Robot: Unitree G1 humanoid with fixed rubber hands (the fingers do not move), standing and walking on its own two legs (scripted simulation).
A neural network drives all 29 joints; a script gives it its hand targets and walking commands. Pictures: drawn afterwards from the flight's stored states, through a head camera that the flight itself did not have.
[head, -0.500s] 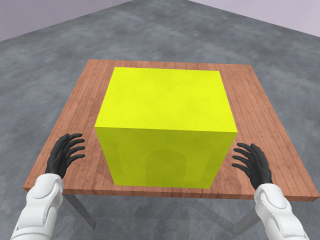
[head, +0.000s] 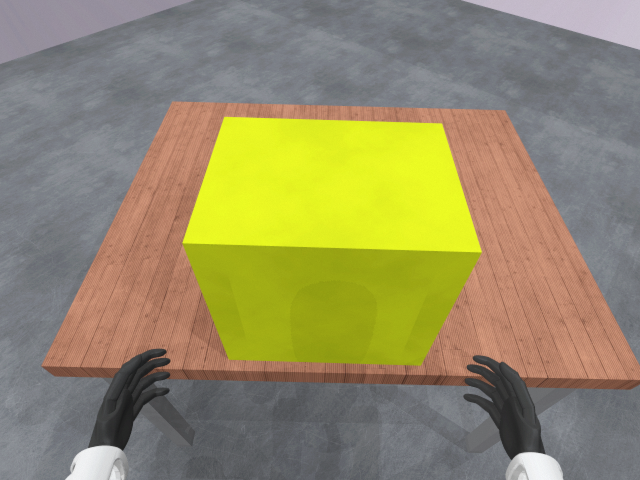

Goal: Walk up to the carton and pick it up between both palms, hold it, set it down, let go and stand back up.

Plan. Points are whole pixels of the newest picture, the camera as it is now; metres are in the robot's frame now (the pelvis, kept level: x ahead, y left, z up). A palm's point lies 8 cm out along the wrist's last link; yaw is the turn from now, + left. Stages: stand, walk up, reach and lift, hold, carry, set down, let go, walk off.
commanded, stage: set down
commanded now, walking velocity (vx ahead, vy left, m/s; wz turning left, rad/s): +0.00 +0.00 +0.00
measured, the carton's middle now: (328, 249) +0.43 +0.03 +0.02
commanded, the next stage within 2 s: let go in 1.08 s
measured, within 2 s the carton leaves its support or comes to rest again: neither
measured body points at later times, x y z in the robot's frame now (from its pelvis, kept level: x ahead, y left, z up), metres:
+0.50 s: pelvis -0.01 +0.00 +0.00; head -0.02 +0.02 +0.45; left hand +0.19 +0.24 -0.06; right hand +0.18 -0.21 -0.06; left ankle +0.05 +0.12 -0.74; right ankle -0.05 -0.10 -0.74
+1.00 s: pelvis +0.01 +0.00 +0.01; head +0.03 +0.01 +0.46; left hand +0.18 +0.23 -0.09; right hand +0.17 -0.23 -0.08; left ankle +0.05 +0.12 -0.74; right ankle -0.05 -0.10 -0.74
